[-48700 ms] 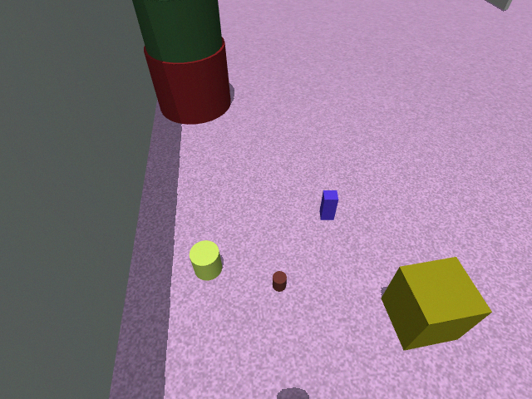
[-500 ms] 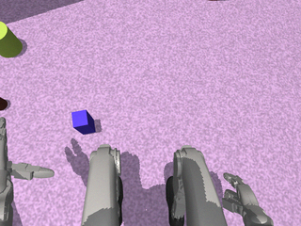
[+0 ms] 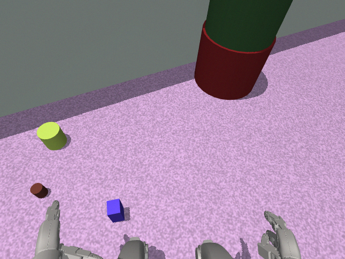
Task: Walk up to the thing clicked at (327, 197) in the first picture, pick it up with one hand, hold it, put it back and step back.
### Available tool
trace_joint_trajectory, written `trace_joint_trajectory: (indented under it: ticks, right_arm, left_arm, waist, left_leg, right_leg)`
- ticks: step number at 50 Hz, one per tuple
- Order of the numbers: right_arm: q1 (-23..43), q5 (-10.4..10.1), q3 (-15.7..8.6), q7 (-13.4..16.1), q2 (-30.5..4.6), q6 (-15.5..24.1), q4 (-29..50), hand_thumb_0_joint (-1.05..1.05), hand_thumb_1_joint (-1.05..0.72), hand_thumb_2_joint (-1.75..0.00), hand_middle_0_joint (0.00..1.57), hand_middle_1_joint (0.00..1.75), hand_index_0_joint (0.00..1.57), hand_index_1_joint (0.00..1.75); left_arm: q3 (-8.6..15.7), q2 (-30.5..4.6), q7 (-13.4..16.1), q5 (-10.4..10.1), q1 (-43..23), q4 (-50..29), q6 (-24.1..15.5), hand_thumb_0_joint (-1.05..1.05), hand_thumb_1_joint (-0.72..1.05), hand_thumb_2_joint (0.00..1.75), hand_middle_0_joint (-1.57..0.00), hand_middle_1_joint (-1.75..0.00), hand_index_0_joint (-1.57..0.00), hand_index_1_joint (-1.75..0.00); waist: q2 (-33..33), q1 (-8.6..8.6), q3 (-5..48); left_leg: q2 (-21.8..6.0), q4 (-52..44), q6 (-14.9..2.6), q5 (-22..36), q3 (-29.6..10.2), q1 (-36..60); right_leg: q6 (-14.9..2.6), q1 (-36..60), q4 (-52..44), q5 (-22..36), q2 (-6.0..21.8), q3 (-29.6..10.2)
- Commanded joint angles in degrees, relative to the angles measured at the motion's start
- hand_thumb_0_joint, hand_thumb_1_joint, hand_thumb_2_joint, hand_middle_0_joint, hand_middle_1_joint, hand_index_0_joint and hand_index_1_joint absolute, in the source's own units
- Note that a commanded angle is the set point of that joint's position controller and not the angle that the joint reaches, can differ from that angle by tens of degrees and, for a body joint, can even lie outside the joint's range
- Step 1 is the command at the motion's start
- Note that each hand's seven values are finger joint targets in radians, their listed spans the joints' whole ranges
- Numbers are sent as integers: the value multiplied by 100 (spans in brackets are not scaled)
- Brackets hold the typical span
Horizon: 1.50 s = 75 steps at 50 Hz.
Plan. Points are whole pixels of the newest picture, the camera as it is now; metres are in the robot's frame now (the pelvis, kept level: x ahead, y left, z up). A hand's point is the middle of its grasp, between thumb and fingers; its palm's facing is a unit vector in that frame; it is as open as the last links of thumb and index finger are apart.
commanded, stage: home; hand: left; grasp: from the side
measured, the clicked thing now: (116, 211) +0.39 +0.24 -0.60
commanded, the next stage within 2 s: stand in 1.92 s
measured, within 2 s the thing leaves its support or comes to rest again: neither
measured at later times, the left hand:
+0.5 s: hand (80, 249) +0.17 +0.18 -0.01, palm faces +0.12 -0.95 -0.29, open 17.3 cm
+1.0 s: hand (87, 252) +0.17 +0.17 -0.01, palm faces +0.11 -0.95 -0.28, open 17.4 cm
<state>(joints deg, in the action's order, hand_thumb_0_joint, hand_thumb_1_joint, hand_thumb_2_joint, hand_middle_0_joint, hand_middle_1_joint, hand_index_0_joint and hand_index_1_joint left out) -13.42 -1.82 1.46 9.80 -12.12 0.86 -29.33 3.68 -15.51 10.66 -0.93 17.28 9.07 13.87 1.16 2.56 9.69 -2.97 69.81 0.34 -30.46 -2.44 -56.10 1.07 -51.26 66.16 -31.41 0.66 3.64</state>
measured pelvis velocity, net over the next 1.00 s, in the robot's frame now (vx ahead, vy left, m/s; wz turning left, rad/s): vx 0.00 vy -0.01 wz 0.01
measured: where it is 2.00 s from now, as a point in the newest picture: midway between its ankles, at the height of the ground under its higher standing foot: outside the picture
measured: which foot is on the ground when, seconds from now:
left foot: down 0.00-1.00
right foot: down 0.00-1.00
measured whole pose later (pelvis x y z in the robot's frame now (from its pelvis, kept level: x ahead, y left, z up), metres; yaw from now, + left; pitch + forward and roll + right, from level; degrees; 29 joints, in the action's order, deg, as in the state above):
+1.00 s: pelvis +0.00 -0.01 +0.05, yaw +1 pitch +7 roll -2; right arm -16.4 -0.4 1.5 10.4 -12.1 7.3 -29.4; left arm -1.0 -11.6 7.7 -0.5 26.4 0.9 14.5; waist 2.3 1.3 6.0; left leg -2.8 54.4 0.9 -24.5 -1.3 -36.6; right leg 0.5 -32.8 52.0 -25.9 0.7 3.1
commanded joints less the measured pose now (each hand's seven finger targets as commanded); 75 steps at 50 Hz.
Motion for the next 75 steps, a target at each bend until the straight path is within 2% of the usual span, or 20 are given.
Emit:
trace_joint_trajectory:
  ticks: [1,2,3,4,5,8,10,12,17,19,33,38,39,46,51,60,64,66,69,75]
  right_arm:
    - [-34,27,-267,163,-667,325,880,0,-90,-90,20,30,20,30]
    - [-30,40,-251,171,-636,353,916,0,-90,-90,20,30,20,30]
    - [-48,45,-265,180,-642,383,883,0,-90,-90,20,30,20,30]
    - [-32,49,-261,190,-636,418,966,0,-90,-90,20,30,20,30]
    - [-6,57,-231,205,-594,443,1025,0,-90,-90,20,30,20,30]
    - [-12,78,-247,200,-619,499,1041,0,-90,-90,20,30,20,30]
    - [5,83,-261,182,-625,550,1105,0,-90,-90,20,30,20,30]
    - [48,99,-263,155,-653,599,1114,0,-90,-90,20,30,20,30]
    - [-32,140,-288,138,-648,710,1092,0,-90,-90,20,30,20,30]
    - [29,143,-285,133,-666,759,1087,0,-90,-90,20,30,20,30]
    - [136,143,-257,113,-657,896,1026,0,-90,-90,20,30,20,30]
    - [156,132,-273,95,-680,934,996,0,-90,-90,20,30,20,30]
    - [159,131,-265,109,-657,931,1012,0,-90,-90,20,30,20,30]
    - [96,139,-276,117,-660,977,954,0,-90,-90,20,30,20,30]
    - [160,131,-256,106,-644,981,922,0,-90,-90,20,30,20,30]
    - [94,151,-293,114,-667,996,877,0,-90,-90,20,30,20,30]
    - [147,141,-266,116,-653,999,896,0,-90,-90,20,30,20,30]
    - [124,148,-283,130,-661,1005,902,0,-90,-90,20,30,20,30]
    - [107,162,-287,129,-662,1002,892,0,-90,-90,20,30,20,30]
    - [100,156,-290,144,-659,993,899,0,-90,-90,20,30,20,30]
  left_arm:
    - [18,-467,136,59,422,-1470,-90,0,-50,8,-5,-6,-5,-6]
    - [-2,-470,136,51,453,-1708,-72,0,-50,8,-5,-6,-5,-6]
    - [-180,-244,114,55,821,-1488,-8,0,-50,8,-5,-6,-5,-6]
    - [-18,-487,138,46,611,-2041,-30,0,-51,8,-5,-6,-5,-6]
    - [24,-506,139,66,735,-2095,-24,0,-52,7,-5,-6,-5,-6]
    - [-316,-141,51,67,1095,-1939,30,0,-54,6,-5,-6,-5,-6]
    - [-110,-321,38,77,982,-2240,-12,0,-54,6,-5,-6,-5,-6]
    - [-180,-237,-24,82,998,-2169,-31,0,-53,7,-5,-6,-5,-6]
    - [-116,-243,-130,115,887,-2151,-117,0,-51,8,-5,-6,-5,-6]
    - [-150,-207,-146,109,605,-2261,-144,0,-52,8,-5,-6,-5,-6]
    - [-122,-182,-195,97,798,-1965,-192,0,-54,6,-5,-6,-5,-6]
    - [-124,-177,-214,94,678,-1909,-224,0,-54,6,-5,-6,-5,-6]
    - [-40,-237,-202,94,806,-1896,-228,0,-53,7,-5,-6,-5,-6]
    - [-135,-163,-241,102,793,-1853,-256,0,-56,5,-5,-6,-5,-6]
    - [-75,-233,-230,92,672,-1861,-260,0,-56,5,-5,-6,-5,-6]
    - [-117,-167,-249,100,706,-1858,-267,0,-55,6,-5,-6,-5,-6]
    - [-149,-165,-256,91,604,-1910,-269,0,-56,5,-5,-6,-5,-6]
    - [-50,-204,-244,92,739,-1854,-259,0,-55,6,-5,-6,-5,-6]
    - [-99,-175,-253,96,746,-1838,-245,0,-55,6,-5,-6,-5,-6]
    - [-122,-156,-258,101,731,-1845,-252,0,-57,5,-5,-6,-5,-5]
  waist:
    - [521,-47,1007]
    - [456,-54,903]
    - [336,-32,706]
    - [307,-94,783]
    - [302,-124,825]
    - [132,-38,281]
    - [110,-126,184]
    - [108,-113,-40]
    - [76,-70,166]
    - [187,-42,129]
    - [58,-131,58]
    - [82,-132,-40]
    - [62,-178,80]
    - [-16,-92,175]
    - [33,-137,-60]
    - [7,-108,150]
    - [98,-129,6]
    - [-56,-142,132]
    - [32,-114,195]
    - [55,-137,181]
  left_leg:
    - [130,-1657,-11,1778,69,2059]
    - [128,-1744,-21,1745,65,2097]
    - [125,-1813,-30,1761,50,2125]
    - [132,-1871,-41,1817,54,2178]
    - [155,-1889,-44,1952,91,2255]
    - [135,-2103,-38,1841,55,2281]
    - [115,-2257,-25,1691,41,2296]
    - [106,-2399,-13,1426,21,2262]
    - [172,-2279,-34,1751,174,2449]
    - [169,-2390,-27,1441,152,2500]
    - [223,-2429,-61,1285,235,2482]
    - [203,-2555,-59,944,198,2453]
    - [215,-2518,-62,1059,212,2469]
    - [225,-2401,-88,1288,270,2566]
    - [227,-2493,-81,977,253,2453]
    - [197,-2416,-60,1589,230,2632]
    - [203,-2516,-57,1260,240,2610]
    - [212,-2442,-75,1404,247,2615]
    - [214,-2403,-67,1592,258,2648]
    - [206,-2458,-61,1511,249,2670]
  right_leg:
    - [-200,1149,-1356,1673,-208,137]
    - [-192,1282,-1462,1671,-216,154]
    - [-187,1343,-1548,1670,-222,162]
    - [-176,1504,-1628,1743,-218,163]
    - [-171,1657,-1684,1885,-217,140]
    - [-163,1573,-1847,1734,-261,194]
    - [-165,1708,-1942,1598,-253,199]
    - [-162,1668,-2004,1364,-267,202]
    - [-143,1865,-2100,1691,-214,62]
    - [-151,1824,-2147,1407,-223,61]
    - [-122,1964,-2397,1315,-178,-3]
    - [-143,1857,-2388,974,-194,15]
    - [-139,1933,-2404,1073,-181,2]
    - [-107,1937,-2393,1339,-160,-63]
    - [-122,1869,-2469,1010,-159,-33]
    - [-130,2006,-2332,1585,-192,1]
    - [-134,1898,-2396,1261,-180,-6]
    - [-113,2019,-2427,1419,-162,-23]
    - [-114,2032,-2375,1620,-173,-18]
    - [-126,2004,-2376,1520,-177,-9]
